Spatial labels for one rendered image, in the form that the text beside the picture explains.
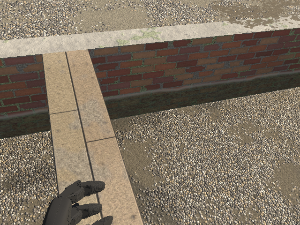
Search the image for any robot left hand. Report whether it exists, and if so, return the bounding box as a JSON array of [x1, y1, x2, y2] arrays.
[[42, 180, 113, 225]]

